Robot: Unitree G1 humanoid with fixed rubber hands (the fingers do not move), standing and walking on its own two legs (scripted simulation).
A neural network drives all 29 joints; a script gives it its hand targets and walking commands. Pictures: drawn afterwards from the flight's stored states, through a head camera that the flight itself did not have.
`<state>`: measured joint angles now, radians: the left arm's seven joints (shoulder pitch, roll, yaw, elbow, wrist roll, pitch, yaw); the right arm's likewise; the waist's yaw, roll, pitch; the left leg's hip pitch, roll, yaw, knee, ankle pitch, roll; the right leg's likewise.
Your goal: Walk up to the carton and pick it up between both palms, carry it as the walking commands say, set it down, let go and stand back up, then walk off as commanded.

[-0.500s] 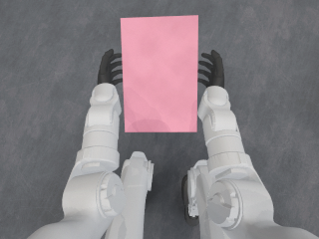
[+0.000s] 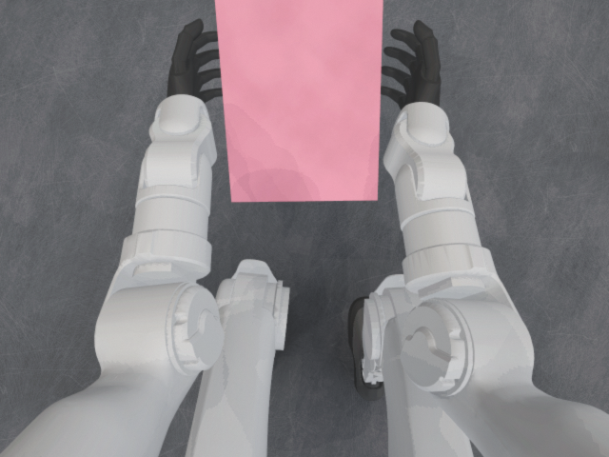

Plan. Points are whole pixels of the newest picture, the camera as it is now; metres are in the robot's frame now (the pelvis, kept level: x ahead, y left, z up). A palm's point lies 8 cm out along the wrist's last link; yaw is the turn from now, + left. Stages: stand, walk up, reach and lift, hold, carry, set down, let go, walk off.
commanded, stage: set down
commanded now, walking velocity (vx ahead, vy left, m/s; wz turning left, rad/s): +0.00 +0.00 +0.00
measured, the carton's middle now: (305, 90) +0.55 +0.07 -0.19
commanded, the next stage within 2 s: none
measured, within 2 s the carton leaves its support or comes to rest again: neither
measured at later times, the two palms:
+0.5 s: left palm (200, 102) +0.52 +0.21 -0.20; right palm (392, 111) +0.53 -0.05 -0.20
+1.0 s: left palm (211, 105) +0.53 +0.21 -0.26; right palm (389, 113) +0.55 -0.05 -0.25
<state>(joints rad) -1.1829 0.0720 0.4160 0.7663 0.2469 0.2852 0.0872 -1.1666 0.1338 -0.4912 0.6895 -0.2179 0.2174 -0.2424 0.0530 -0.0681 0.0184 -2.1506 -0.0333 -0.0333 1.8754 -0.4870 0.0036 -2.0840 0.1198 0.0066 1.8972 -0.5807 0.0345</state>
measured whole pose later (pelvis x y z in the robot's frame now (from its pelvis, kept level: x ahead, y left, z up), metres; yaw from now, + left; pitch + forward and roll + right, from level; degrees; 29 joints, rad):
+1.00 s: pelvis +0.00 +0.00 -0.09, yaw -1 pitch +36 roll -2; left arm -1.46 0.29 0.26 0.99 0.04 0.24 0.01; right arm -1.44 -0.07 -0.33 0.92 -0.02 0.19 -0.23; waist 0.08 -0.07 0.39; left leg -2.25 0.00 -0.01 2.20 -0.58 0.01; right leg -2.20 0.17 0.00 2.23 -0.66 0.05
